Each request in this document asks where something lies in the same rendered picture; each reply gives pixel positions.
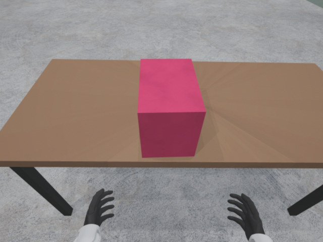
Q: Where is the robot left hand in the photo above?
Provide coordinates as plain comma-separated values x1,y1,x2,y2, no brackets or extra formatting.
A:
84,189,115,227

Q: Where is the carton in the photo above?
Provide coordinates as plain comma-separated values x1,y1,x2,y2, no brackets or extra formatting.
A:
137,58,206,158

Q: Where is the robot left forearm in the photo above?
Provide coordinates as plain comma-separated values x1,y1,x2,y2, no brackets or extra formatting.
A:
73,224,101,242

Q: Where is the robot right hand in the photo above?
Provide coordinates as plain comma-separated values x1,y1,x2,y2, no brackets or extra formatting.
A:
227,193,265,240

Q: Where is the table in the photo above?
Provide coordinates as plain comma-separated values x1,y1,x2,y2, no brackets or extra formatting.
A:
0,59,323,216

